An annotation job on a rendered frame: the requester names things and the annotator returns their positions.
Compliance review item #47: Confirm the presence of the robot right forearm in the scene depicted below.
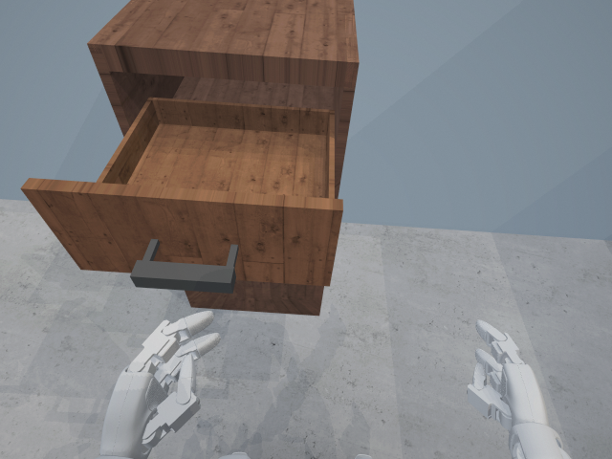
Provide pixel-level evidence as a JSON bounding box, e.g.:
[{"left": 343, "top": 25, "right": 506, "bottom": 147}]
[{"left": 509, "top": 423, "right": 571, "bottom": 459}]

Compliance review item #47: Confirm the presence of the drawer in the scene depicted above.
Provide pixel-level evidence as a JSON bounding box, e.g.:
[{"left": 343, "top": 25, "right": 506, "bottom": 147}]
[{"left": 20, "top": 98, "right": 343, "bottom": 287}]

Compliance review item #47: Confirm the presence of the cabinet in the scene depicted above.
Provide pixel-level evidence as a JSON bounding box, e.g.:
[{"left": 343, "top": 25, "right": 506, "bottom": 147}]
[{"left": 87, "top": 0, "right": 360, "bottom": 316}]

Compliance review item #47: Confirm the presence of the robot right hand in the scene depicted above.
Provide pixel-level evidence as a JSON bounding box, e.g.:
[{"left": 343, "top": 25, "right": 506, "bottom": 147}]
[{"left": 468, "top": 319, "right": 549, "bottom": 433}]

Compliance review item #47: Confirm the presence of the robot left hand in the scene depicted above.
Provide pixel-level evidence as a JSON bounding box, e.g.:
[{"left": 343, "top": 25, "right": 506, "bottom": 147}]
[{"left": 99, "top": 311, "right": 221, "bottom": 459}]

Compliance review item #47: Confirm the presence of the handle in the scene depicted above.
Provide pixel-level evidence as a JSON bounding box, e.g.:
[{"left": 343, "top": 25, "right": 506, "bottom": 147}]
[{"left": 130, "top": 239, "right": 239, "bottom": 294}]

